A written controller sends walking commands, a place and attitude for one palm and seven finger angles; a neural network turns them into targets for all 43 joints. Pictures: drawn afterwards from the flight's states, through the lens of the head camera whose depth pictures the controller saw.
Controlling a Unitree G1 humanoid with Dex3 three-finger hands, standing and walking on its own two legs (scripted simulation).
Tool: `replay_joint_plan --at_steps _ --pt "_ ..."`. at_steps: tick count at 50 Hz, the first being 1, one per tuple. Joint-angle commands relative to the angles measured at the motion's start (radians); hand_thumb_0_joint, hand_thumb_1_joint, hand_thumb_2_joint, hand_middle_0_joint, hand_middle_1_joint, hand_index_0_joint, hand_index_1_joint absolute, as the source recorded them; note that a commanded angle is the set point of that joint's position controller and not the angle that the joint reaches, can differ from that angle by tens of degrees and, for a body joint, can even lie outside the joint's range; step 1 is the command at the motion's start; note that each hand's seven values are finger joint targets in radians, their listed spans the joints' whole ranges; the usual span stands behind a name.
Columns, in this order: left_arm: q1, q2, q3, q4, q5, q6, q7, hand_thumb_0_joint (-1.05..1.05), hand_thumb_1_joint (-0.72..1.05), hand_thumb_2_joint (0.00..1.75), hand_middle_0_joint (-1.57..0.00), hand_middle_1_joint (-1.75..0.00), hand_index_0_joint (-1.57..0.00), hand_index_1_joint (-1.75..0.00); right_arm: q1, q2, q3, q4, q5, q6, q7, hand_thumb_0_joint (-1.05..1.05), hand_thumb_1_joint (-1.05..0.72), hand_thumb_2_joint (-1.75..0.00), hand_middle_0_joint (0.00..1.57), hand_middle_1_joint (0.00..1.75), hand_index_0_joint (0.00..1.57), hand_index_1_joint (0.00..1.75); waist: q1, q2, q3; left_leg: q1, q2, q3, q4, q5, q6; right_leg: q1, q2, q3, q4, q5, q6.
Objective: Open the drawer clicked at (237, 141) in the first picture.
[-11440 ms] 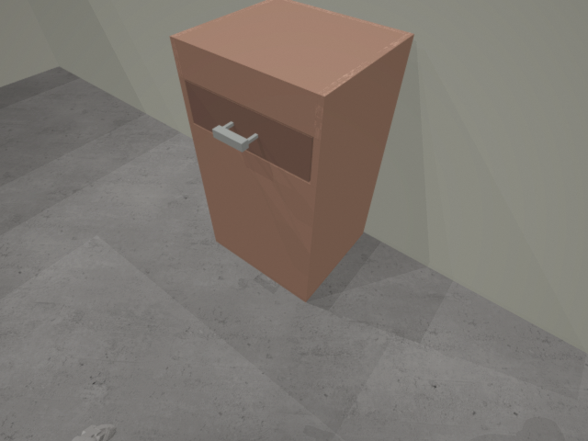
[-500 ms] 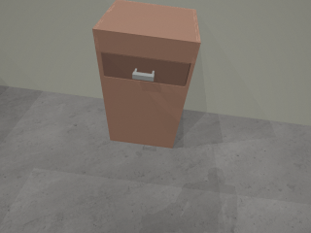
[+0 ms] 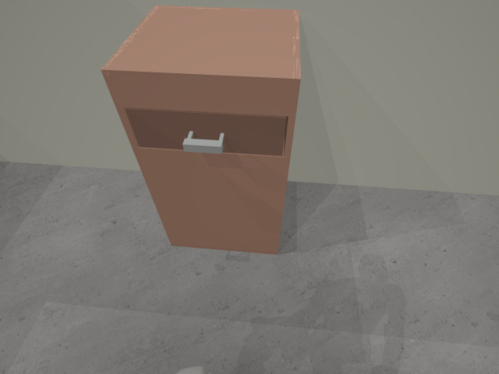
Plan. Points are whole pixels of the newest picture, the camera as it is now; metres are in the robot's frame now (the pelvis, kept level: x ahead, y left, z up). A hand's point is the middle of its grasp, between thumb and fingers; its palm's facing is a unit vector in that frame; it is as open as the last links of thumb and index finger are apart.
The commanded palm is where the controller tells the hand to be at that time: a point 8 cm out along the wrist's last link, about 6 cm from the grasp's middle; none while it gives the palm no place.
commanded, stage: take the last steps up to it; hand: left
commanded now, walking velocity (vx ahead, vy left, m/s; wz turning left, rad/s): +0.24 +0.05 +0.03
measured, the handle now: (204, 140) +0.71 +0.16 -0.08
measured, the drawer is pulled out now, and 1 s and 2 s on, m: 0.00 0.00 0.00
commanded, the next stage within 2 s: come to a stop and stand still in 0.20 s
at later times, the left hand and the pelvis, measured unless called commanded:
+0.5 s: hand out of the picture +0.14 +0.22 -0.18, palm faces +0.04 -0.99 -0.16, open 7.3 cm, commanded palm none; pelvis +0.14 +0.05 +0.01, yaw -1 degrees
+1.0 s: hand (173, 349) +0.19 +0.16 -0.14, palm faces +0.03 -0.96 -0.29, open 7.3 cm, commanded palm none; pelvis +0.12 -0.03 +0.01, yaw +0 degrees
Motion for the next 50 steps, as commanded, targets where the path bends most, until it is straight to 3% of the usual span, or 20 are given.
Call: replay_joint_plan --at_steps 1,7,10,12,13,14,15,18,20,23,29,34,36,37,38,39,41,43,45,50 --pt "0.11 0.09 -0.003 0.011 0.004 0.002 -0.007 0.0 0.9 0.9 -0.2 -0.3 -0.2 -0.3 0.035 -0.003 0.006 -0.066 0.001 -0.002 0.013 0.0 -0.9 -0.9 0.2 0.3 0.2 0.3 -0.003 -0.156 0.044 -0.054 0.028 -0.004 -0.114 0.085 -0.022 -0.041 -0.259 0.196 -0.337 0.02 -0.09" --pt "0.155 0.146 0.006 0.034 0.005 -0.001 -0.013 0.0 0.9 0.9 -0.2 -0.3 -0.2 -0.3 -0.135 -0.04 0.009 -0.141 0.007 -0.024 0.03 0.0 -0.9 -0.9 0.2 0.3 0.2 0.3 0.035 -0.136 0.056 -0.024 -0.006 0.029 -0.39 0.101 -0.011 0.06 -0.268 0.191 -0.303 0.073 -0.11" --pt "0.158 0.156 0.011 0.046 0.005 0.009 -0.013 0.0 0.9 0.9 -0.2 -0.3 -0.2 -0.3 -0.127 -0.053 0.013 -0.146 0.007 -0.035 0.026 0.0 -0.9 -0.9 0.2 0.3 0.2 0.3 0.019 -0.122 0.049 0.084 -0.035 0.057 -0.503 0.113 0.0 0.07 -0.256 0.171 -0.227 0.126 -0.089" --pt "0.162 0.132 0.005 0.048 -0.001 0.02 -0.014 0.0 0.9 0.9 -0.2 -0.3 -0.2 -0.3 -0.021 -0.09 0.009 -0.109 0.003 -0.048 0.018 0.0 -0.9 -0.9 0.2 0.3 0.2 0.3 -0.026 -0.036 0.011 0.324 -0.049 0.058 -0.629 0.19 0.011 -0.025 -0.186 0.111 -0.04 0.137 -0.042" --pt "0.184 0.092 0.0 0.036 -0.003 0.024 -0.018 0.0 0.9 0.9 -0.2 -0.3 -0.2 -0.3 0.088 -0.172 -0.008 -0.09 -0.006 -0.056 0.008 0.0 -0.9 -0.9 0.2 0.3 0.2 0.3 -0.059 0.147 -0.067 0.475 0.098 -0.129 -0.694 0.275 0.063 -0.135 -0.088 0.05 0.195 -0.003 0.004" --pt "0.182 0.052 -0.01 0.011 -0.007 0.023 -0.022 0.0 0.9 0.9 -0.2 -0.3 -0.2 -0.3 0.155 -0.254 -0.023 -0.077 -0.007 -0.049 -0.002 0.0 -0.9 -0.9 0.2 0.3 0.2 0.3 -0.07 0.319 -0.091 0.548 0.283 -0.349 -0.792 0.383 0.158 -0.288 0.006 0.01 0.443 -0.365 0.036" --pt "0.137 0.072 -0.011 0.002 -0.002 0.032 -0.012 0.0 0.9 0.9 -0.2 -0.3 -0.2 -0.3 0.156 -0.235 -0.012 -0.061 -0.004 -0.043 -0.019 0.0 -0.9 -0.9 0.2 0.3 0.2 0.3 -0.082 0.307 -0.108 0.522 0.301 -0.382 -0.822 0.406 0.181 -0.326 -0.006 0.121 0.595 -0.389 0.026" --pt "0.147 0.036 -0.017 0.051 -0.011 0.043 -0.011 0.0 0.9 0.9 -0.2 -0.3 -0.2 -0.3 -0.075 -0.106 0.032 -0.108 0.008 -0.052 -0.036 0.0 -0.9 -0.9 0.2 0.3 0.2 0.3 0.021 0.042 -0.027 0.3 0.214 -0.15 -0.797 0.798 0.15 -0.199 -0.087 0.201 0.516 -0.207 0.059" --pt "0.21 0.028 -0.02 0.077 -0.014 0.072 0.0 0.0 0.9 0.9 -0.2 -0.3 -0.2 -0.3 -0.111 -0.117 0.031 -0.102 0.017 -0.049 -0.045 0.0 -0.9 -0.9 0.2 0.3 0.2 0.3 0.042 0.046 -0.087 0.322 0.198 -0.075 -0.785 0.925 0.135 -0.123 -0.072 0.192 0.437 -0.156 0.083" --pt "0.193 0.068 -0.002 0.047 -0.002 0.109 0.005 0.0 0.9 0.9 -0.2 -0.3 -0.2 -0.3 -0.086 -0.142 0.004 -0.093 0.019 -0.024 -0.057 0.0 -0.9 -0.9 0.2 0.3 0.2 0.3 0.026 0.02 -0.083 0.341 0.233 -0.091 -0.766 0.966 0.162 -0.171 -0.046 0.19 0.484 -0.152 0.086" --pt "0.111 0.07 0.015 -0.031 0.0 0.132 0.003 0.0 0.9 0.9 -0.2 -0.3 -0.2 -0.3 -0.103 -0.151 -0.017 -0.104 0.007 -0.001 -0.051 0.0 -0.9 -0.9 0.2 0.3 0.2 0.3 0.018 0.123 -0.068 0.315 0.206 -0.056 -0.737 0.832 0.176 -0.229 -0.013 0.2 0.544 -0.168 0.086" --pt "0.06 0.062 0.004 -0.062 -0.004 0.111 0.004 0.0 0.9 0.9 -0.2 -0.3 -0.2 -0.3 -0.105 -0.164 -0.032 -0.106 -0.001 0.014 -0.034 0.0 -0.9 -0.9 0.2 0.3 0.2 0.3 0.006 0.191 -0.061 0.289 0.187 -0.073 -0.71 0.671 0.155 -0.103 -0.007 0.136 0.238 -0.174 0.065" --pt "0.129 0.074 0.005 -0.04 -0.003 0.095 0.005 0.0 0.9 0.9 -0.2 -0.3 -0.2 -0.3 -0.117 -0.161 -0.034 -0.108 0.007 0.02 -0.026 0.0 -0.9 -0.9 0.2 0.3 0.2 0.3 0.045 0.142 -0.092 0.245 0.136 -0.042 -0.65 0.488 0.103 0.034 -0.005 0.11 0.017 0.031 0.067" --pt "0.145 0.118 0.007 -0.033 0.004 0.082 0.009 0.0 0.9 0.9 -0.2 -0.3 -0.2 -0.3 -0.097 -0.124 -0.029 -0.11 0.015 0.019 -0.019 0.0 -0.9 -0.9 0.2 0.3 0.2 0.3 0.049 0.022 -0.103 0.204 0.072 -0.007 -0.568 0.314 0.047 0.102 -0.06 0.169 -0.104 0.162 0.061" --pt "0.116 0.202 0.014 -0.045 0.013 0.066 0.016 0.0 0.9 0.9 -0.2 -0.3 -0.2 -0.3 -0.058 -0.055 -0.016 -0.125 0.024 0.019 -0.012 0.0 -0.9 -0.9 0.2 0.3 0.2 0.3 0.022 -0.212 -0.107 0.073 -0.033 0.057 -0.458 0.002 -0.016 0.152 -0.264 0.405 -0.144 0.402 -0.009" --pt "0.117 0.241 0.016 -0.056 0.006 0.066 0.013 0.0 0.9 0.9 -0.2 -0.3 -0.2 -0.3 -0.087 -0.054 -0.012 -0.143 0.023 0.031 -0.011 0.0 -0.9 -0.9 0.2 0.3 0.2 0.3 0.047 -0.239 -0.084 0.069 -0.078 0.001 -0.35 -0.231 -0.024 0.075 -0.379 0.428 -0.159 0.529 -0.097" --pt "0.069 0.225 0.019 -0.056 0.002 0.067 0.016 0.0 0.9 0.9 -0.2 -0.3 -0.2 -0.3 -0.113 -0.079 -0.014 -0.132 0.014 0.063 -0.016 0.0 -0.9 -0.9 0.2 0.3 0.2 0.3 0.039 -0.29 -0.042 0.039 -0.083 -0.095 -0.156 -0.216 -0.022 -0.005 -0.352 0.463 -0.191 0.415 -0.129" --pt "0.016 0.194 0.019 -0.075 0.0 0.071 0.02 0.0 0.9 0.9 -0.2 -0.3 -0.2 -0.3 -0.078 -0.098 -0.019 -0.107 0.011 0.063 -0.009 0.0 -0.9 -0.9 0.2 0.3 0.2 0.3 0.019 -0.197 -0.031 -0.013 -0.082 -0.105 -0.056 -0.109 -0.029 0.034 -0.303 0.387 -0.175 0.383 -0.108" --pt "0.04 0.19 0.022 -0.078 0.0 0.067 0.02 0.0 0.9 0.9 -0.2 -0.3 -0.2 -0.3 -0.085 -0.109 -0.019 -0.113 0.008 0.061 -0.003 0.0 -0.9 -0.9 0.2 0.3 0.2 0.3 0.037 -0.205 -0.032 -0.046 -0.086 -0.108 -0.026 -0.048 -0.042 0.067 -0.286 0.356 -0.172 0.374 -0.092" --pt "0.092 0.197 0.031 -0.075 0.003 0.07 0.02 0.0 0.9 0.9 -0.2 -0.3 -0.2 -0.3 -0.119 -0.117 -0.018 -0.136 0.004 0.065 0.006 0.0 -0.9 -0.9 0.2 0.3 0.2 0.3 0.067 -0.2 -0.028 -0.053 -0.085 -0.11 -0.071 -0.006 -0.053 0.084 -0.289 0.388 -0.228 0.1 -0.091"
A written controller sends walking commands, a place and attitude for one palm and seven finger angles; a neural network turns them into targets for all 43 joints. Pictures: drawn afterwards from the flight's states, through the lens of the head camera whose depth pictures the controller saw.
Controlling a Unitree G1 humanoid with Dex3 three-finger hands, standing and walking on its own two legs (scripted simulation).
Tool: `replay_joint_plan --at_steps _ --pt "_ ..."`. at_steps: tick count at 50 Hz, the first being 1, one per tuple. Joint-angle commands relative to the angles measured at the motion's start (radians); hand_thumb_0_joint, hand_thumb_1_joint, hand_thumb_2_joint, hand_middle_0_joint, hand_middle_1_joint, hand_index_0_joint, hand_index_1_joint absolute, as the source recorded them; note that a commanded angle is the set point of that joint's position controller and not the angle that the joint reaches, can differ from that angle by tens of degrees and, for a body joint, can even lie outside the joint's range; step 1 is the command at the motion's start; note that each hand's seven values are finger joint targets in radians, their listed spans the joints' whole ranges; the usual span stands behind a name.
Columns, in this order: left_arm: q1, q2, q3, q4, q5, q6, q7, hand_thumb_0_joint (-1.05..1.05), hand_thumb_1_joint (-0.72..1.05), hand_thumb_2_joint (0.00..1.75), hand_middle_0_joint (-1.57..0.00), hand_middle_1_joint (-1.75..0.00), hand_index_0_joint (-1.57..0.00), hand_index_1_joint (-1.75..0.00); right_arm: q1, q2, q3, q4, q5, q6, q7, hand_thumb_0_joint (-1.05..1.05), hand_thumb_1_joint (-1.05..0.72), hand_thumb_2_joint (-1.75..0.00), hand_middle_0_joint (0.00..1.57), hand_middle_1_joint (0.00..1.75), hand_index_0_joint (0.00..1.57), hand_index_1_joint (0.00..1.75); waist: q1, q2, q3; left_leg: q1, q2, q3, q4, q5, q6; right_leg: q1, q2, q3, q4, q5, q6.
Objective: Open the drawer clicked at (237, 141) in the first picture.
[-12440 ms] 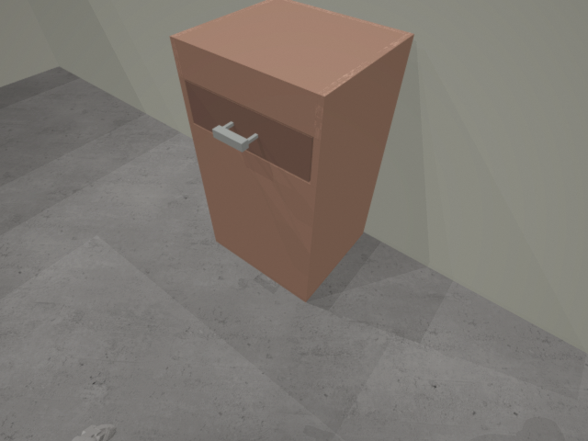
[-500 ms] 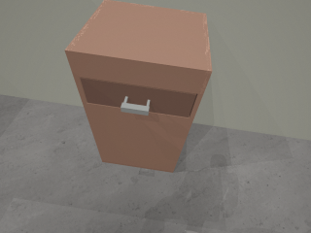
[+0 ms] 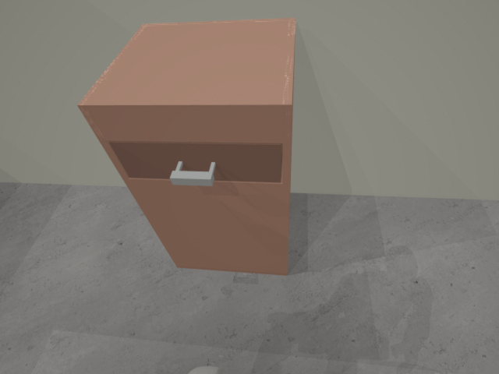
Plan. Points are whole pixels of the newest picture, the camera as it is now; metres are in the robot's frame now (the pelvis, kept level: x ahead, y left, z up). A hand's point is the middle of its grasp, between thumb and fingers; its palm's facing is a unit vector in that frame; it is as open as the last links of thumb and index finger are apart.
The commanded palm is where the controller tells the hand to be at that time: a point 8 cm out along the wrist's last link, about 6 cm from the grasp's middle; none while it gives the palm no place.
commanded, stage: come to a stop and stand still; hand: left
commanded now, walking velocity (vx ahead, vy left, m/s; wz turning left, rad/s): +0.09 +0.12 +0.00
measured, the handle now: (194, 171) +0.59 +0.20 -0.09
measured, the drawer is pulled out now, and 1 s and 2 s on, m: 0.00 0.00 0.00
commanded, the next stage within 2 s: look again from close up in 0.46 s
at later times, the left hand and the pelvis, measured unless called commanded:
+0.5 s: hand out of the picture -0.03 +0.22 -0.18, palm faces +0.04 -0.98 -0.18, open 7.3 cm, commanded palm none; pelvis -0.01 +0.04 +0.00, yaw +1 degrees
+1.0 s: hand out of the picture +0.06 +0.22 -0.18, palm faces +0.04 -0.98 -0.20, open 7.3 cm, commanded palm none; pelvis +0.02 +0.04 -0.01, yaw +0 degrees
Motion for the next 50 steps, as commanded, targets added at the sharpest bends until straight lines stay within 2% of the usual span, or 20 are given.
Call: replay_joint_plan --at_steps 1,7,11,12,14,15,16,18,20,23,26,27,28,29,30,31,35,38,41,50 --pt "0.093 0.213 0.058 -0.033 0.002 -0.007 0.007 0.0 0.9 0.9 -0.2 -0.3 -0.2 -0.3 0.007 -0.056 -0.004 -0.068 0.0 -0.013 0.005 0.0 -0.9 -0.9 0.2 0.3 0.2 0.3 0.043 -0.212 -0.05 -0.082 0.025 -0.027 -0.033 0.019 -0.006 0.109 -0.257 0.273 -0.238 0.029 -0.089" --pt "0.107 0.234 0.062 -0.018 0.012 -0.004 -0.006 0.0 0.9 0.9 -0.2 -0.3 -0.2 -0.3 -0.005 -0.041 0.013 -0.082 0.009 -0.035 0.006 0.0 -0.9 -0.9 0.2 0.3 0.2 0.3 0.053 -0.256 -0.05 0.053 0.008 0.032 -0.311 -0.052 0.019 0.074 -0.232 0.287 -0.296 -0.127 -0.104" --pt "0.059 0.211 0.052 0.01 -0.001 0.004 -0.009 0.0 0.9 0.9 -0.2 -0.3 -0.2 -0.3 0.143 -0.011 0.033 -0.023 0.014 -0.065 -0.009 0.0 -0.9 -0.9 0.2 0.3 0.2 0.3 -0.018 -0.221 -0.087 0.334 -0.013 0.07 -0.665 0.109 0.039 -0.046 -0.149 0.205 -0.23 -0.184 -0.04" --pt "0.062 0.174 0.037 0.017 -0.009 0.008 -0.012 0.0 0.9 0.9 -0.2 -0.3 -0.2 -0.3 0.171 -0.03 0.035 -0.008 0.013 -0.074 -0.015 0.0 -0.9 -0.9 0.2 0.3 0.2 0.3 -0.029 -0.125 -0.078 0.413 0.022 0.03 -0.728 0.111 0.046 -0.131 -0.096 0.166 -0.166 -0.228 -0.006" --pt "0.085 0.076 0.016 0.005 -0.013 0.011 -0.021 0.0 0.9 0.9 -0.2 -0.3 -0.2 -0.3 0.153 -0.138 0.021 -0.029 -0.002 -0.079 -0.024 0.0 -0.9 -0.9 0.2 0.3 0.2 0.3 -0.025 0.174 0.017 0.211 0.284 -0.288 -0.924 -0.24 0.135 -0.187 0.025 0.023 0.076 -0.203 0.047" --pt "0.06 0.088 0.018 0.006 -0.004 0.014 -0.027 0.0 0.9 0.9 -0.2 -0.3 -0.2 -0.3 0.091 -0.148 0.021 -0.043 -0.005 -0.076 -0.027 0.0 -0.9 -0.9 0.2 0.3 0.2 0.3 -0.016 0.177 0.083 0.063 0.309 -0.348 -0.983 -0.36 0.171 -0.145 0.033 0.028 0.151 -0.18 0.05" --pt "0.06 0.089 0.02 0.028 0.005 0.022 -0.029 0.0 0.9 0.9 -0.2 -0.3 -0.2 -0.3 0.046 -0.128 0.026 -0.046 -0.005 -0.079 -0.03 0.0 -0.9 -0.9 0.2 0.3 0.2 0.3 -0.008 0.224 0.115 0.028 0.278 -0.316 -1.009 -0.343 0.165 -0.131 0.026 0.048 0.233 -0.162 0.05" --pt "0.115 0.102 0.022 0.061 0.003 0.02 -0.04 0.0 0.9 0.9 -0.2 -0.3 -0.2 -0.3 0.018 -0.096 0.037 -0.043 0.002 -0.085 -0.04 0.0 -0.9 -0.9 0.2 0.3 0.2 0.3 0.017 0.183 0.107 0.098 0.239 -0.232 -0.964 -0.179 0.161 -0.169 0.02 0.069 0.326 -0.141 0.051" --pt "0.115 0.089 0.018 0.066 0.002 0.012 -0.045 0.0 0.9 0.9 -0.2 -0.3 -0.2 -0.3 0.053 -0.086 0.035 -0.029 0.001 -0.09 -0.045 0.0 -0.9 -0.9 0.2 0.3 0.2 0.3 0.0 0.116 0.08 0.198 0.222 -0.174 -0.907 0.009 0.172 -0.202 0.018 0.063 0.32 -0.142 0.061" --pt "0.06 0.074 0.009 0.048 -0.006 0.004 -0.044 0.0 0.9 0.9 -0.2 -0.3 -0.2 -0.3 0.122 -0.086 0.027 0.006 -0.001 -0.091 -0.05 0.0 -0.9 -0.9 0.2 0.3 0.2 0.3 -0.035 0.097 0.045 0.289 0.239 -0.16 -0.819 0.309 0.194 -0.171 0.018 0.046 0.196 -0.187 0.066" --pt "0.144 0.063 0.006 0.083 -0.015 -0.008 -0.038 0.0 0.9 0.9 -0.2 -0.3 -0.2 -0.3 0.123 -0.076 0.028 0.029 0.007 -0.092 -0.056 0.0 -0.9 -0.9 0.2 0.3 0.2 0.3 0.005 0.088 -0.035 0.292 0.187 -0.1 -0.675 0.502 0.151 0.022 0.032 0.022 -0.08 0.013 0.063" --pt "0.183 0.085 0.009 0.105 -0.014 -0.017 -0.03 0.0 0.9 0.9 -0.2 -0.3 -0.2 -0.3 0.139 -0.048 0.03 0.036 0.013 -0.097 -0.054 0.0 -0.9 -0.9 0.2 0.3 0.2 0.3 0.01 0.029 -0.068 0.241 0.146 -0.065 -0.621 0.471 0.112 0.139 -0.005 0.069 -0.13 0.153 0.049" --pt "0.199 0.238 0.004 0.041 0.003 -0.023 -0.02 0.0 0.9 0.9 -0.2 -0.3 -0.2 -0.3 0.062 -0.096 0.039 -0.043 0.013 -0.088 -0.044 0.0 -0.9 -0.9 0.2 0.3 0.2 0.3 0.013 -0.113 0.059 0.157 0.065 -0.025 -0.575 0.207 0.068 0.096 -0.003 0.092 -0.133 0.128 0.017" --pt "0.215 0.15 0.006 0.037 -0.002 -0.01 -0.01 0.0 0.9 0.9 -0.2 -0.3 -0.2 -0.3 0.076 -0.06 0.04 -0.081 0.002 -0.096 -0.046 0.0 -0.9 -0.9 0.2 0.3 0.2 0.3 0.014 -0.176 -0.006 0.095 0.033 0.011 -0.508 0.053 0.063 0.079 -0.076 0.181 -0.12 0.019 0.002" --pt "0.206 0.16 0.009 0.027 0.001 -0.021 -0.001 0.0 0.9 0.9 -0.2 -0.3 -0.2 -0.3 0.115 -0.014 0.046 -0.062 -0.001 -0.093 -0.045 0.0 -0.9 -0.9 0.2 0.3 0.2 0.3 -0.004 -0.298 -0.127 0.084 -0.001 0.023 -0.425 0.049 0.068 0.173 -0.114 0.253 -0.127 0.159 -0.037" --pt "0.211 0.152 0.015 0.015 -0.002 -0.027 0.003 0.0 0.9 0.9 -0.2 -0.3 -0.2 -0.3 0.124 -0.011 0.046 -0.064 0.003 -0.088 -0.047 0.0 -0.9 -0.9 0.2 0.3 0.2 0.3 0.004 -0.334 -0.167 0.061 0.001 0.005 -0.364 -0.035 0.071 0.212 -0.149 0.277 -0.132 0.27 -0.06" --pt "0.186 0.15 0.016 -0.025 -0.001 -0.025 0.013 0.0 0.9 0.9 -0.2 -0.3 -0.2 -0.3 0.105 0.022 0.05 -0.073 0.013 -0.087 -0.047 0.0 -0.9 -0.9 0.2 0.3 0.2 0.3 -0.011 -0.112 -0.133 0.051 0.012 0.03 -0.395 -0.016 0.068 0.255 -0.157 0.202 -0.029 0.704 -0.105" --pt "0.159 0.125 0.004 -0.03 -0.009 -0.016 0.014 0.0 0.9 0.9 -0.2 -0.3 -0.2 -0.3 0.156 0.013 0.052 -0.042 0.01 -0.089 -0.047 0.0 -0.9 -0.9 0.2 0.3 0.2 0.3 -0.033 -0.108 -0.098 0.19 0.043 0.011 -0.551 0.243 0.084 0.157 -0.085 0.126 -0.008 0.547 -0.046" --pt "0.189 0.124 0.005 -0.014 -0.014 -0.015 0.014 0.0 0.9 0.9 -0.2 -0.3 -0.2 -0.3 0.125 -0.025 0.047 -0.025 0.009 -0.09 -0.054 0.0 -0.9 -0.9 0.2 0.3 0.2 0.3 -0.01 0.043 -0.052 0.232 0.088 -0.009 -0.515 0.568 0.089 0.127 -0.046 0.097 0.014 0.518 -0.011" --pt "0.163 0.12 -0.007 -0.005 -0.013 -0.012 0.011 0.0 0.9 0.9 -0.2 -0.3 -0.2 -0.3 0.076 -0.051 0.052 -0.02 0.008 -0.089 -0.048 0.0 -0.9 -0.9 0.2 0.3 0.2 0.3 -0.01 -0.026 -0.029 0.232 0.093 -0.027 -0.6 0.442 0.094 0.133 -0.037 0.096 -0.041 0.328 0.004"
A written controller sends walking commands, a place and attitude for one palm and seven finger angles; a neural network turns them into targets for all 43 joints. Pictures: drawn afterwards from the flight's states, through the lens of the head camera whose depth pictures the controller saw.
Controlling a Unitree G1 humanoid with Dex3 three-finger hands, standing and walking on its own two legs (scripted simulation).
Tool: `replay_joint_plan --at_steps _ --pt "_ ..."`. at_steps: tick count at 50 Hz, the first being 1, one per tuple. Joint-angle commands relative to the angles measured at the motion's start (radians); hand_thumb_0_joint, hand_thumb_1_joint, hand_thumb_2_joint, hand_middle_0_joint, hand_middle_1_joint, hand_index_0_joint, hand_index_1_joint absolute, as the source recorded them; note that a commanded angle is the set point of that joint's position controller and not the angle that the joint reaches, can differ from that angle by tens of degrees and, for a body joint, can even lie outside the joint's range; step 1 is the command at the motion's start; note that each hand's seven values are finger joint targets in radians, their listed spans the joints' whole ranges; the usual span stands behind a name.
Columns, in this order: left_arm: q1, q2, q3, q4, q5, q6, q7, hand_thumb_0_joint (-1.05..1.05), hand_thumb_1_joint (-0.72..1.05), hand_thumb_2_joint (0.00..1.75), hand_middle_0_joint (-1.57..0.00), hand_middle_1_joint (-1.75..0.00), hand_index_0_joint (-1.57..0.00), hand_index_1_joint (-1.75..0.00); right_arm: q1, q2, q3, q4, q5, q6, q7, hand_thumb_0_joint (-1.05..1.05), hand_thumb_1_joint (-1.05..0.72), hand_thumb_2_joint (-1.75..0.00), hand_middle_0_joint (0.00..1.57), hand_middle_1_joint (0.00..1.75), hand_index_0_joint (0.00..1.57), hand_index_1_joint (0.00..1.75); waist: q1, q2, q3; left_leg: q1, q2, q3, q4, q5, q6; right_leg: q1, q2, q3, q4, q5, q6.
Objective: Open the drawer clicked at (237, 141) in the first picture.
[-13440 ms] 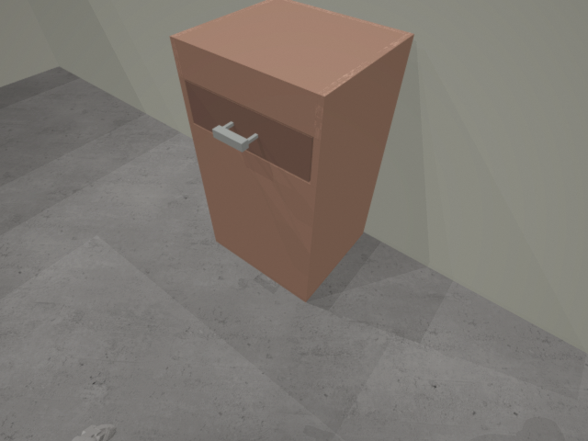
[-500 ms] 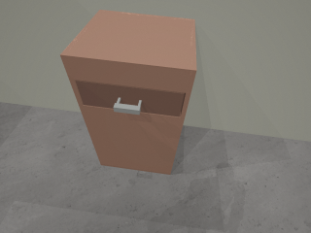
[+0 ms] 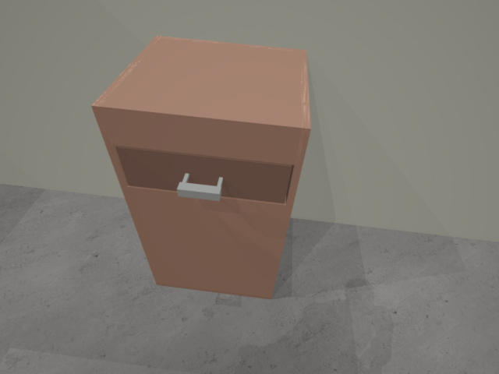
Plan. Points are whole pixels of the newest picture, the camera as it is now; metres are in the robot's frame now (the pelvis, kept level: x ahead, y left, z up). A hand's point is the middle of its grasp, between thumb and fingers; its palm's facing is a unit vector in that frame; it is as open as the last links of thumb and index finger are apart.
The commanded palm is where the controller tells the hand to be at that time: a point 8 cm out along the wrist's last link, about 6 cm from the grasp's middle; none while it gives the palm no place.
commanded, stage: look again from close up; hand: left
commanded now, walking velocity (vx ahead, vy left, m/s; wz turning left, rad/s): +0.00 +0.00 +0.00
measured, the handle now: (201, 185) +0.57 +0.15 -0.08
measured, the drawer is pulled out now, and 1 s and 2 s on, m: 0.00 0.00 0.00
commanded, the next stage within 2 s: shuffle to correct the standing spot in 0.10 s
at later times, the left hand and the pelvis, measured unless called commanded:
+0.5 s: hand out of the picture -0.04 +0.18 -0.17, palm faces -0.06 -0.98 -0.16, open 7.3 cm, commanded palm none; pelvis -0.02 +0.01 +0.00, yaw -5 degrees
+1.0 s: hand out of the picture +0.04 +0.15 -0.18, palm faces +0.02 -0.99 -0.10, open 7.3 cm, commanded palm none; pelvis +0.04 +0.02 +0.00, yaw -3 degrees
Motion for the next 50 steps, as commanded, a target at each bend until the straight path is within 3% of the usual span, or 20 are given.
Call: replay_joint_plan --at_steps 1,10,12,15,18,20,24,25,27,28,29,31,34,37,39,40,41,43,47,50 --pt "0.071 0.086 0.019 -0.02 -0.004 -0.007 0.0 0.0 0.9 0.9 -0.2 -0.3 -0.2 -0.3 0.074 -0.115 -0.013 -0.007 0.003 -0.007 -0.004 0.0 -0.9 -0.9 0.2 0.3 0.2 0.3 -0.004 0.035 0.04 -0.041 0.093 -0.065 -0.106 0.423 0.023 0.027 -0.111 0.081 -0.06 0.397 -0.017" --pt "0.095 0.072 0.007 0.017 -0.003 -0.005 -0.003 0.0 0.9 0.9 -0.2 -0.3 -0.2 -0.3 0.084 -0.114 -0.001 0.022 0.008 -0.012 0.004 0.0 -0.9 -0.9 0.2 0.3 0.2 0.3 0.004 0.019 0.094 -0.078 0.086 -0.084 -0.189 0.27 0.032 0.016 -0.111 0.082 -0.115 0.233 0.001" --pt "0.112 0.058 0.009 0.03 0.001 0.002 -0.009 0.0 0.9 0.9 -0.2 -0.3 -0.2 -0.3 0.106 -0.121 -0.004 0.037 0.005 -0.008 0.003 0.0 -0.9 -0.9 0.2 0.3 0.2 0.3 -0.002 0.026 0.096 -0.07 0.101 -0.094 -0.219 0.105 0.042 -0.004 -0.093 0.066 -0.097 0.117 -0.002" --pt "0.091 0.042 0.019 0.003 0.017 0.025 -0.026 0.0 0.9 0.9 -0.2 -0.3 -0.2 -0.3 0.141 -0.175 -0.03 0.036 -0.001 0.006 -0.005 0.0 -0.9 -0.9 0.2 0.3 0.2 0.3 -0.02 0.118 0.175 -0.086 0.199 -0.199 -0.339 -0.181 0.089 -0.163 -0.029 0.007 0.038 -0.027 0.0" --pt "0.051 0.03 0.028 -0.035 0.024 0.032 -0.044 0.0 0.9 0.9 -0.2 -0.3 -0.2 -0.3 0.182 -0.187 -0.041 0.033 -0.006 -0.001 -0.012 0.0 -0.9 -0.9 0.2 0.3 0.2 0.3 -0.036 0.104 0.2 -0.053 0.31 -0.324 -0.394 -0.223 0.179 -0.313 -0.05 0.024 0.232 -0.127 -0.008" --pt "0.047 0.01 0.034 -0.046 0.021 0.028 -0.055 0.0 0.9 0.9 -0.2 -0.3 -0.2 -0.3 0.177 -0.177 -0.041 0.036 -0.009 -0.012 -0.013 0.0 -0.9 -0.9 0.2 0.3 0.2 0.3 -0.032 0.096 0.189 -0.036 0.324 -0.293 -0.388 -0.147 0.196 -0.326 -0.085 0.038 0.237 -0.13 -0.009" --pt "0.127 -0.019 0.039 -0.012 0.014 0.014 -0.059 0.0 0.9 0.9 -0.2 -0.3 -0.2 -0.3 0.178 -0.153 -0.037 0.057 -0.006 -0.02 -0.014 0.0 -0.9 -0.9 0.2 0.3 0.2 0.3 0.005 0.08 0.112 -0.116 0.238 -0.145 -0.265 -0.016 0.135 -0.074 -0.046 -0.025 0.01 0.026 -0.009" --pt "0.171 -0.004 0.043 0.008 0.013 0.009 -0.054 0.0 0.9 0.9 -0.2 -0.3 -0.2 -0.3 0.18 -0.132 -0.032 0.06 -0.001 -0.019 -0.013 0.0 -0.9 -0.9 0.2 0.3 0.2 0.3 0.024 0.031 0.108 -0.199 0.2 -0.109 -0.196 -0.055 0.107 0.039 -0.054 -0.002 -0.056 0.047 -0.021" --pt "0.274 0.077 0.059 0.051 0.008 -0.002 -0.037 0.0 0.9 0.9 -0.2 -0.3 -0.2 -0.3 0.166 -0.063 -0.015 0.042 0.005 -0.018 0.001 0.0 -0.9 -0.9 0.2 0.3 0.2 0.3 0.061 -0.151 0.115 -0.423 0.023 0.074 0.064 -0.184 0.036 0.18 -0.242 0.274 -0.187 -0.162 -0.122" --pt "0.336 0.116 0.072 0.063 0.002 -0.009 -0.024 0.0 0.9 0.9 -0.2 -0.3 -0.2 -0.3 0.14 -0.056 -0.017 0.021 0.002 -0.011 0.006 0.0 -0.9 -0.9 0.2 0.3 0.2 0.3 0.084 -0.237 0.09 -0.465 0.007 0.107 0.286 -0.229 0.03 0.183 -0.344 0.43 -0.305 -0.25 -0.19" --pt "0.335 0.107 0.073 0.065 -0.001 -0.013 -0.017 0.0 0.9 0.9 -0.2 -0.3 -0.2 -0.3 0.09 -0.064 -0.023 0.01 0.002 -0.008 0.011 0.0 -0.9 -0.9 0.2 0.3 0.2 0.3 0.09 -0.199 0.113 -0.489 0.036 0.044 0.452 -0.229 0.038 0.123 -0.367 0.465 -0.345 -0.26 -0.233" --pt "0.232 0.071 0.064 0.04 0.003 -0.019 -0.007 0.0 0.9 0.9 -0.2 -0.3 -0.2 -0.3 0.089 -0.045 -0.032 0.009 -0.002 -0.004 0.024 0.0 -0.9 -0.9 0.2 0.3 0.2 0.3 0.03 -0.048 0.142 -0.49 0.085 0.001 0.557 -0.143 0.033 0.004 -0.355 0.374 -0.35 -0.243 -0.238" --pt "0.14 0.059 0.058 0.017 0.015 -0.031 -0.005 0.0 0.9 0.9 -0.2 -0.3 -0.2 -0.3 0.153 0.002 -0.033 0.023 -0.002 0.005 0.038 0.0 -0.9 -0.9 0.2 0.3 0.2 0.3 -0.022 -0.061 0.123 -0.343 0.092 0.037 0.42 -0.067 0.016 -0.121 -0.286 0.196 -0.349 -0.109 -0.193" --pt "0.139 0.043 0.053 0.023 0.013 -0.026 -0.01 0.0 0.9 0.9 -0.2 -0.3 -0.2 -0.3 0.162 0.025 -0.022 0.021 0.001 0.003 0.031 0.0 -0.9 -0.9 0.2 0.3 0.2 0.3 -0.021 -0.062 0.141 -0.239 0.067 0.066 0.218 0.013 0.0 -0.158 -0.249 0.136 -0.307 0.018 -0.167" --pt "0.118 0.028 0.045 0.024 0.005 -0.018 -0.012 0.0 0.9 0.9 -0.2 -0.3 -0.2 -0.3 0.235 0.036 -0.011 0.054 0.004 -0.008 0.019 0.0 -0.9 -0.9 0.2 0.3 0.2 0.3 -0.048 -0.036 0.109 -0.067 0.047 0.079 0.004 0.176 -0.013 -0.194 -0.188 0.062 -0.196 0.06 -0.109" --pt "0.136 -0.003 0.035 0.027 -0.001 -0.014 -0.014 0.0 0.9 0.9 -0.2 -0.3 -0.2 -0.3 0.245 0.014 -0.009 0.064 0.006 -0.016 0.014 0.0 -0.9 -0.9 0.2 0.3 0.2 0.3 -0.036 0.043 0.105 -0.012 0.072 0.033 -0.08 0.248 -0.012 -0.205 -0.141 0.044 -0.131 0.087 -0.069" --pt "0.17 -0.027 0.031 0.029 -0.003 -0.008 -0.013 0.0 0.9 0.9 -0.2 -0.3 -0.2 -0.3 0.238 -0.034 -0.014 0.059 0.005 -0.024 0.008 0.0 -0.9 -0.9 0.2 0.3 0.2 0.3 -0.01 0.134 0.095 -0.042 0.163 -0.078 -0.145 0.343 0.02 -0.171 -0.099 0.025 -0.093 0.097 -0.023" --pt "0.207 -0.045 0.025 0.043 0.004 0.001 -0.003 0.0 0.9 0.9 -0.2 -0.3 -0.2 -0.3 0.175 -0.072 -0.018 0.052 0.007 -0.019 0.001 0.0 -0.9 -0.9 0.2 0.3 0.2 0.3 0.018 0.11 0.121 -0.153 0.22 -0.142 -0.177 0.401 0.063 -0.075 -0.077 0.012 -0.096 0.079 0.009" --pt "0.208 -0.012 0.027 0.037 0.004 0.015 -0.001 0.0 0.9 0.9 -0.2 -0.3 -0.2 -0.3 0.129 -0.084 -0.026 0.035 0.014 -0.013 -0.016 0.0 -0.9 -0.9 0.2 0.3 0.2 0.3 0.017 0.117 0.072 -0.06 0.205 -0.096 -0.171 0.661 0.076 -0.05 -0.088 0.007 -0.048 0.183 0.017" --pt "0.193 0.005 0.037 -0.008 0.009 0.029 -0.004 0.0 0.9 0.9 -0.2 -0.3 -0.2 -0.3 0.133 -0.13 -0.05 0.015 0.013 -0.003 -0.024 0.0 -0.9 -0.9 0.2 0.3 0.2 0.3 0.002 0.112 -0.007 0.023 0.254 -0.11 -0.15 0.793 0.111 -0.097 -0.074 0.002 0.038 0.136 0.019"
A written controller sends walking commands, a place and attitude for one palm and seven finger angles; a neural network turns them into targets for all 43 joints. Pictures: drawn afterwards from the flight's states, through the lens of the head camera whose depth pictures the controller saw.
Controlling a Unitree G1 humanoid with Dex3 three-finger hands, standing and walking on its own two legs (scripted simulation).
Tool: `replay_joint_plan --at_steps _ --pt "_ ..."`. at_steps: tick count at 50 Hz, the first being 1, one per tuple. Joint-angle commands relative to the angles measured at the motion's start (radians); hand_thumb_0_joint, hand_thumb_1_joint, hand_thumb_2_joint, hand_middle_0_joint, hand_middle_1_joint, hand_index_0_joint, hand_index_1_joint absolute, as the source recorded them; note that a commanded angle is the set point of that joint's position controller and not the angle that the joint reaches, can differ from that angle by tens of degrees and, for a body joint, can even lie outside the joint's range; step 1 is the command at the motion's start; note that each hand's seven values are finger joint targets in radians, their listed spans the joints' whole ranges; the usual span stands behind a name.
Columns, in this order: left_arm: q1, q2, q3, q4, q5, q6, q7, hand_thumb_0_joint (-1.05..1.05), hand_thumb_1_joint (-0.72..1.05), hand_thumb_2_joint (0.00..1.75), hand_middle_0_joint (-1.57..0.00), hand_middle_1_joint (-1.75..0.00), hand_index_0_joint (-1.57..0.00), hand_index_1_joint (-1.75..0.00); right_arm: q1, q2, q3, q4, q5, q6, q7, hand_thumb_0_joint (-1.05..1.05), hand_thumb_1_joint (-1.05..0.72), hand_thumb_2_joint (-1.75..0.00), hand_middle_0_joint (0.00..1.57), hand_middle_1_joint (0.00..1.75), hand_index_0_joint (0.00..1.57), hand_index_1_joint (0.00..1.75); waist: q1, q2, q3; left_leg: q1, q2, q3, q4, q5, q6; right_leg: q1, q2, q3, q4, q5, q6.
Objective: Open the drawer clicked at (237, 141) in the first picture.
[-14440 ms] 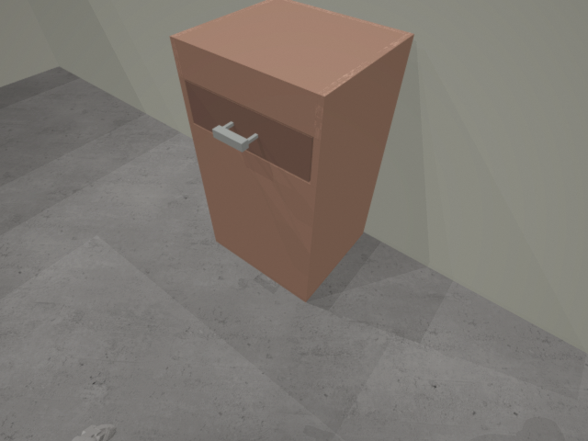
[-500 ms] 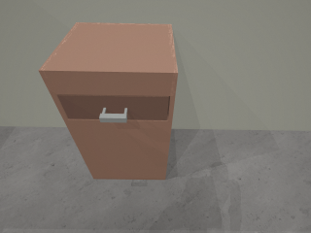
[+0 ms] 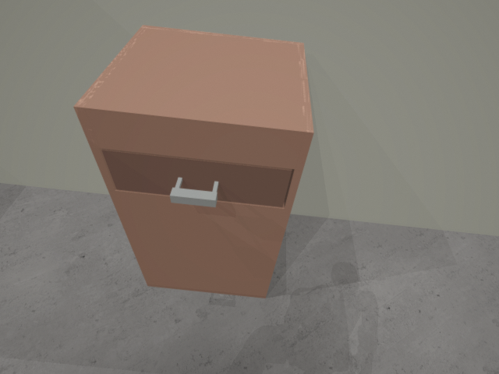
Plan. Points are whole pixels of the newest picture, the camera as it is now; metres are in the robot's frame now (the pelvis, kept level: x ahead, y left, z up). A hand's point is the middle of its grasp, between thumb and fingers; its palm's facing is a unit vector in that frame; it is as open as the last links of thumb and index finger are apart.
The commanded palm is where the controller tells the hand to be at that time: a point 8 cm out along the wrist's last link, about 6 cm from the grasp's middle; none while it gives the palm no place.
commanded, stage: come to a stop and stand still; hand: left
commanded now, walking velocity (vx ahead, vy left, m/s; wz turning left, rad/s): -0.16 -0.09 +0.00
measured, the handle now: (196, 190) +0.52 +0.17 -0.08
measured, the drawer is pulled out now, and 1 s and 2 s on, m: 0.00 0.00 0.00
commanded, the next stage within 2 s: look again from close up in 1.00 s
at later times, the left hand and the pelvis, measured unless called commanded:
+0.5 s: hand out of the picture -0.04 +0.15 -0.17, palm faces +0.08 -0.98 -0.16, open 7.3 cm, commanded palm none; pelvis -0.04 -0.01 +0.00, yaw +1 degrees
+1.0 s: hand out of the picture -0.06 +0.16 -0.18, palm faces +0.05 -0.99 -0.13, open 7.3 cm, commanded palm none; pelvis -0.02 +0.02 +0.00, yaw +0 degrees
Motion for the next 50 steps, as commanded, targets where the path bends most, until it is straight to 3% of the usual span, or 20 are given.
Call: replay_joint_plan --at_steps 1,3,5,8,9,10,11,12,13,16,20,22,23,24,25,26,27,29,34,50 --pt "0.101 0.088 0.032 -0.062 0.001 0.016 -0.002 0.0 0.9 0.9 -0.2 -0.3 -0.2 -0.3 0.094 -0.168 -0.043 -0.047 0.005 0.002 -0.014 0.0 -0.9 -0.9 0.2 0.3 0.2 0.3 -0.031 0.144 -0.061 0.157 0.267 -0.235 -0.139 0.638 0.088 -0.127 -0.011 0.044 0.126 0.016 -0.02" --pt "0.082 0.081 0.036 -0.086 0.002 0.026 -0.009 0.0 0.9 0.9 -0.2 -0.3 -0.2 -0.3 0.075 -0.183 -0.051 -0.06 0.0 0.006 -0.014 0.0 -0.9 -0.9 0.2 0.3 0.2 0.3 -0.033 0.177 -0.089 0.165 0.312 -0.26 -0.165 0.598 0.136 -0.172 -0.002 0.061 0.241 -0.151 -0.024" --pt "0.074 0.071 0.042 -0.093 0.004 0.032 -0.014 0.0 0.9 0.9 -0.2 -0.3 -0.2 -0.3 0.036 -0.183 -0.054 -0.068 -0.006 0.011 -0.011 0.0 -0.9 -0.9 0.2 0.3 0.2 0.3 -0.026 0.182 -0.09 0.109 0.327 -0.256 -0.177 0.501 0.152 -0.166 -0.009 0.083 0.288 -0.176 -0.029" --pt "0.132 0.06 0.042 -0.074 0.004 0.024 -0.019 0.0 0.9 0.9 -0.2 -0.3 -0.2 -0.3 -0.009 -0.173 -0.046 -0.077 -0.009 0.022 0.007 0.0 -0.9 -0.9 0.2 0.3 0.2 0.3 0.007 0.102 -0.09 -0.028 0.252 -0.204 -0.16 0.13 0.084 -0.006 -0.001 0.059 0.071 -0.021 -0.029" --pt "0.149 0.068 0.042 -0.063 0.006 0.018 -0.018 0.0 0.9 0.9 -0.2 -0.3 -0.2 -0.3 -0.017 -0.153 -0.043 -0.08 -0.008 0.029 0.015 0.0 -0.9 -0.9 0.2 0.3 0.2 0.3 0.014 0.044 -0.046 -0.106 0.183 -0.163 -0.136 -0.072 0.034 0.038 -0.015 0.074 -0.054 0.029 -0.035" --pt "0.143 0.11 0.041 -0.061 0.012 0.011 -0.013 0.0 0.9 0.9 -0.2 -0.3 -0.2 -0.3 -0.013 -0.102 -0.035 -0.085 -0.003 0.039 0.023 0.0 -0.9 -0.9 0.2 0.3 0.2 0.3 0.004 -0.084 0.008 -0.167 0.071 -0.098 -0.048 -0.232 -0.025 -0.011 -0.11 0.218 -0.2 -0.131 -0.071" --pt "0.108 0.17 0.042 -0.067 0.009 0.006 -0.009 0.0 0.9 0.9 -0.2 -0.3 -0.2 -0.3 -0.019 -0.06 -0.024 -0.096 -0.002 0.05 0.036 0.0 -0.9 -0.9 0.2 0.3 0.2 0.3 -0.012 -0.196 0.05 -0.153 0.006 -0.049 0.06 -0.222 -0.059 -0.132 -0.235 0.348 -0.338 -0.402 -0.124" --pt "0.05 0.185 0.046 -0.084 0.002 -0.004 0.0 0.0 0.9 0.9 -0.2 -0.3 -0.2 -0.3 -0.053 -0.071 -0.025 -0.097 -0.006 0.06 0.041 0.0 -0.9 -0.9 0.2 0.3 0.2 0.3 -0.001 -0.241 0.086 -0.129 0.014 -0.087 0.2 -0.201 -0.058 -0.248 -0.277 0.426 -0.424 -0.496 -0.145" --pt "0.007 0.181 0.044 -0.087 0.002 -0.009 0.004 0.0 0.9 0.9 -0.2 -0.3 -0.2 -0.3 -0.044 -0.074 -0.027 -0.09 -0.007 0.062 0.044 0.0 -0.9 -0.9 0.2 0.3 0.2 0.3 -0.022 -0.186 0.11 -0.12 0.017 -0.115 0.279 -0.187 -0.053 -0.279 -0.285 0.432 -0.431 -0.475 -0.153" --pt "-0.026 0.188 0.045 -0.092 0.001 -0.027 -0.006 0.0 0.9 0.9 -0.2 -0.3 -0.2 -0.3 0.035 -0.074 -0.029 -0.052 -0.008 0.045 0.056 0.0 -0.9 -0.9 0.2 0.3 0.2 0.3 -0.045 -0.064 0.098 -0.165 0.014 -0.101 0.348 -0.136 -0.053 -0.168 -0.222 0.289 -0.339 -0.233 -0.152" --pt "0.057 0.201 0.056 -0.064 0.005 -0.031 -0.012 0.0 0.9 0.9 -0.2 -0.3 -0.2 -0.3 0.018 -0.072 -0.021 -0.07 -0.006 0.025 0.052 0.0 -0.9 -0.9 0.2 0.3 0.2 0.3 0.006 -0.075 0.077 -0.173 0.013 -0.082 0.203 -0.179 -0.056 -0.028 -0.242 0.271 -0.29 -0.108 -0.181" --pt "0.057 0.192 0.056 -0.05 0.002 -0.026 -0.012 0.0 0.9 0.9 -0.2 -0.3 -0.2 -0.3 0.055 -0.066 -0.014 -0.064 -0.006 0.018 0.043 0.0 -0.9 -0.9 0.2 0.3 0.2 0.3 -0.006 -0.075 0.064 -0.068 0.01 -0.076 0.047 -0.138 -0.054 -0.055 -0.222 0.247 -0.241 -0.082 -0.172" --pt "0.035 0.186 0.054 -0.05 0.0 -0.022 -0.013 0.0 0.9 0.9 -0.2 -0.3 -0.2 -0.3 0.112 -0.059 -0.011 -0.045 -0.004 0.013 0.039 0.0 -0.9 -0.9 0.2 0.3 0.2 0.3 -0.032 -0.07 0.056 0.033 0.003 -0.067 -0.061 -0.07 -0.051 -0.106 -0.187 0.2 -0.191 -0.09 -0.142" --pt "0.034 0.149 0.047 -0.044 -0.005 -0.019 -0.015 0.0 0.9 0.9 -0.2 -0.3 -0.2 -0.3 0.146 -0.067 -0.006 -0.025 -0.003 0.003 0.034 0.0 -0.9 -0.9 0.2 0.3 0.2 0.3 -0.035 0.011 0.048 0.107 0.024 -0.118 -0.13 -0.011 -0.038 -0.159 -0.124 0.15 -0.117 -0.069 -0.102" --pt "0.049 0.111 0.038 -0.043 -0.008 -0.018 -0.018 0.0 0.9 0.9 -0.2 -0.3 -0.2 -0.3 0.161 -0.109 -0.007 -0.02 -0.007 -0.002 0.027 0.0 -0.9 -0.9 0.2 0.3 0.2 0.3 -0.023 0.119 0.038 0.112 0.117 -0.22 -0.176 0.016 -0.004 -0.18 -0.055 0.089 -0.044 -0.027 -0.062" --pt "0.058 0.081 0.032 -0.04 -0.005 -0.019 -0.018 0.0 0.9 0.9 -0.2 -0.3 -0.2 -0.3 0.152 -0.146 -0.01 -0.025 -0.009 -0.001 0.022 0.0 -0.9 -0.9 0.2 0.3 0.2 0.3 -0.009 0.136 0.036 0.026 0.183 -0.28 -0.219 -0.062 0.025 -0.124 -0.029 0.039 -0.03 -0.021 -0.039" --pt "0.039 0.072 0.025 -0.025 0.001 -0.017 -0.016 0.0 0.9 0.9 -0.2 -0.3 -0.2 -0.3 0.124 -0.133 -0.007 -0.017 -0.005 -0.003 0.021 0.0 -0.9 -0.9 0.2 0.3 0.2 0.3 -0.009 0.155 0.057 -0.027 0.163 -0.295 -0.274 -0.117 0.028 -0.074 -0.022 0.021 -0.012 0.014 -0.03" --pt "0.055 0.072 0.018 0.002 0.002 -0.017 -0.016 0.0 0.9 0.9 -0.2 -0.3 -0.2 -0.3 0.1 -0.117 0.001 -0.01 0.0 -0.009 0.017 0.0 -0.9 -0.9 0.2 0.3 0.2 0.3 0.007 0.155 0.077 -0.034 0.139 -0.261 -0.279 -0.059 0.021 -0.039 -0.036 0.036 -0.025 0.074 -0.027" --pt "0.093 0.08 0.009 0.055 -0.006 -0.021 -0.008 0.0 0.9 0.9 -0.2 -0.3 -0.2 -0.3 0.12 -0.088 0.011 0.016 0.006 -0.013 0.011 0.0 -0.9 -0.9 0.2 0.3 0.2 0.3 -0.003 0.05 0.033 0.036 0.092 -0.18 -0.195 0.159 -0.008 0.021 -0.068 0.062 -0.078 0.194 -0.023" --pt "0.112 0.058 0.005 0.076 -0.005 -0.016 0.003 0.0 0.9 0.9 -0.2 -0.3 -0.2 -0.3 0.134 -0.067 0.014 0.04 0.006 -0.011 0.007 0.0 -0.9 -0.9 0.2 0.3 0.2 0.3 -0.014 0.049 0.063 0.057 0.079 -0.168 -0.208 0.147 -0.014 -0.006 -0.074 0.069 -0.092 0.182 -0.012"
